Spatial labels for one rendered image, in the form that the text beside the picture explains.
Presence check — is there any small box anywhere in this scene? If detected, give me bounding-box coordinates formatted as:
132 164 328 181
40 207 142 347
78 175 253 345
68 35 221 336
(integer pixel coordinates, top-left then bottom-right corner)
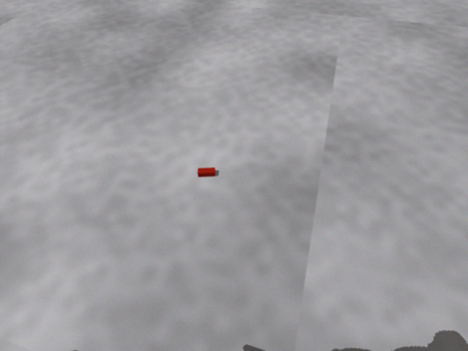
197 167 215 177

